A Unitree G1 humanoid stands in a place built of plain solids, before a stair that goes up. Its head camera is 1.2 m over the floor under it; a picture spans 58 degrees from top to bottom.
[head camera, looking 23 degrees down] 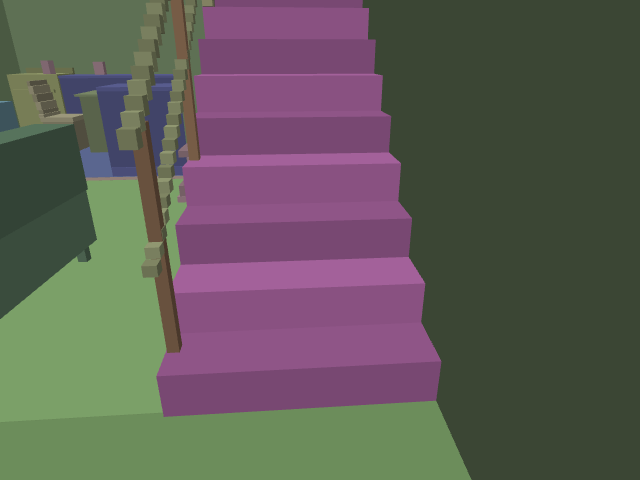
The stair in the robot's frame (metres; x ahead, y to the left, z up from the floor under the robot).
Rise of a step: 0.18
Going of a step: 0.25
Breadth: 1.01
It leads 5 degrees to the left of straight ahead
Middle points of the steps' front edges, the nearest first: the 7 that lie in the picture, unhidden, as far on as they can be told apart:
1.23 0.06 0.19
1.48 0.08 0.37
1.72 0.10 0.55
1.97 0.12 0.74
2.22 0.14 0.92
2.47 0.16 1.11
2.72 0.18 1.29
